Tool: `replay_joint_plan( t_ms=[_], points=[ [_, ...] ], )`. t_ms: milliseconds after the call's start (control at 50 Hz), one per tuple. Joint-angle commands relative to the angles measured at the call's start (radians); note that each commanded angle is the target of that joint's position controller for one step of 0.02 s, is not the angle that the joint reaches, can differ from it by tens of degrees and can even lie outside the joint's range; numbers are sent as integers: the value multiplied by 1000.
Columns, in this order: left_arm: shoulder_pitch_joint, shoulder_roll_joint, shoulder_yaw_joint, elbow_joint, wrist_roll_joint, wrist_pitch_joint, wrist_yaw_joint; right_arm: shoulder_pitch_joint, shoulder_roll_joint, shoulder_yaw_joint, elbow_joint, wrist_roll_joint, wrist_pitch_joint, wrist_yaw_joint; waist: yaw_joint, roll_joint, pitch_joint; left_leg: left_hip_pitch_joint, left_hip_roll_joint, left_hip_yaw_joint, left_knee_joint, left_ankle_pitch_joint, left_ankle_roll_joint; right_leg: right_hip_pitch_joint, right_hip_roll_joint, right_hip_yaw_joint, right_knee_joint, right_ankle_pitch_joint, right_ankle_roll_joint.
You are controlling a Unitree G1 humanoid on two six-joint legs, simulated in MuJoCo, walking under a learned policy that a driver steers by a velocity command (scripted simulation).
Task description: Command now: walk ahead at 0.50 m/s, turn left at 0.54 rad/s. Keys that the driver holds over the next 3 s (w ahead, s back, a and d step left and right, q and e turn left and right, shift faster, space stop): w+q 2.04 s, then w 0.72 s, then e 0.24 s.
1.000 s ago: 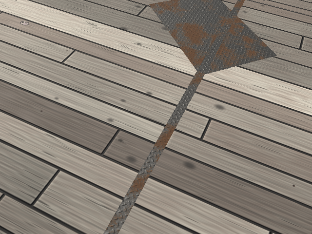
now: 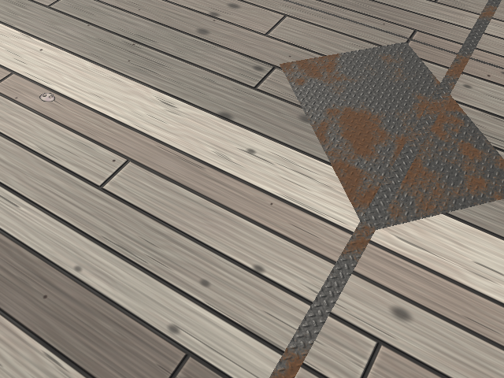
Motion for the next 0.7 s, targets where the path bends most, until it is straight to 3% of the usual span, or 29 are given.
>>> replay_joint_plan(
  t_ms=[20,60,100,180,280,320,340,360,380,400,420,440,460,480,500,520,560,620,700],
  points=[
    [17,113,21,-89,23,3,-6,66,-103,-24,-29,13,-18,-17,20,-32,-33,188,286,-377,-312,322,165,-243,-73,77,-59,50,30],
    [15,100,19,-101,31,33,-14,90,-122,-26,-24,17,-39,-12,29,-5,-48,156,248,-330,-317,420,162,-226,-69,52,-120,64,54],
    [-46,93,16,-129,28,43,-18,121,-147,-32,-21,15,-44,-11,15,17,-38,146,222,-313,-330,420,146,-260,-70,34,-206,129,72],
    [-213,94,11,-188,22,44,-22,198,-149,-34,-16,15,-38,-12,-52,61,-19,211,197,-330,-317,394,101,-330,-54,29,-413,277,86],
    [-349,103,0,-243,11,26,-29,261,-166,-38,-20,2,-33,-23,-106,76,-22,330,225,-393,-246,463,91,-330,-4,36,-598,324,67],
    [-334,123,2,-251,8,17,-27,239,-181,-42,-33,-3,-34,-30,-85,86,-25,338,245,-430,-208,489,68,-253,11,57,-670,295,45],
    [-283,138,7,-240,6,13,-24,204,-190,-44,-45,-5,-35,-33,-53,93,-32,310,246,-438,-181,511,47,-162,23,60,-710,262,30],
    [-198,160,16,-215,4,8,-17,168,-201,-45,-56,-6,-38,-31,-12,95,-61,272,235,-439,-117,591,25,-30,49,52,-733,217,13],
    [-69,183,28,-177,6,-2,-6,146,-203,-44,-59,-1,-43,-23,54,60,-122,237,188,-411,32,631,2,143,62,41,-792,226,-7],
    [73,237,44,-160,24,-13,9,150,-157,-31,-73,10,-51,-12,113,-20,-236,132,120,-355,271,477,-24,369,-73,168,-830,122,-49],
    [148,321,62,-170,49,-9,22,208,-50,-5,-111,36,-55,-13,99,-208,-350,-134,-10,-233,563,-104,-56,606,-351,549,-902,-41,-119],
    [88,322,69,-168,28,7,17,267,-106,-9,-120,12,-46,-15,28,-301,-372,-276,-6,-202,704,-322,-52,577,-423,853,-990,-105,-194],
    [9,216,49,-188,20,15,12,233,-140,-15,-87,-6,-30,-18,11,-123,-219,-312,71,-202,752,-238,-53,444,-387,716,-992,-177,-185],
    [-32,148,32,-187,13,15,8,170,-133,-12,-88,-12,-25,-7,15,-32,-118,-296,103,-185,712,-165,-62,323,-325,546,-1009,-106,-165],
    [-48,128,25,-179,16,12,7,152,-114,-10,-91,-12,-19,2,-1,-50,-75,-271,131,-174,665,-134,-70,253,-274,420,-1036,1,-136],
    [-34,126,24,-162,13,5,10,140,-108,-10,-98,-23,-8,12,-8,-95,-53,-255,151,-167,637,-123,-80,212,-244,331,-1051,100,-126],
    [-3,134,28,-139,3,-15,3,136,-93,-5,-102,-26,10,25,-15,-109,-55,-243,158,-149,634,-91,-89,194,-227,230,-1069,257,-127],
    [22,146,37,-118,-4,-31,-6,50,-80,0,-140,-25,19,39,-13,-93,-42,-328,178,-144,600,-15,-102,223,-238,131,-1107,339,-146],
    [53,150,42,-90,-1,-27,-8,-74,-58,11,-183,-21,17,50,8,-83,-9,-381,188,-109,440,114,-117,256,-215,-2,-1120,403,-137]
  ],
)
